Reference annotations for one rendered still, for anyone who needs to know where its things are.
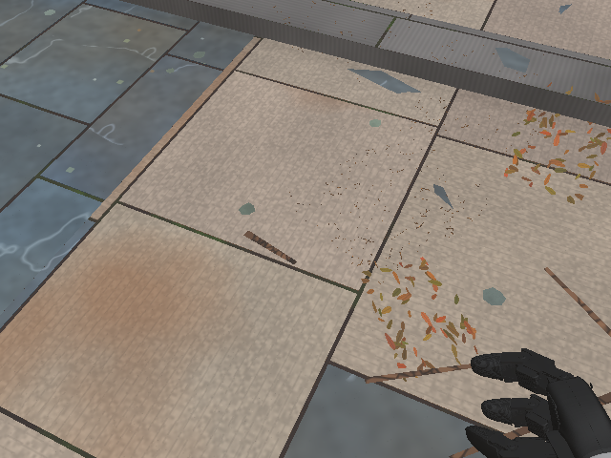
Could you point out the robot right hand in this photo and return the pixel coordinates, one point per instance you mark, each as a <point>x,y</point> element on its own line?
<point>573,422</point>

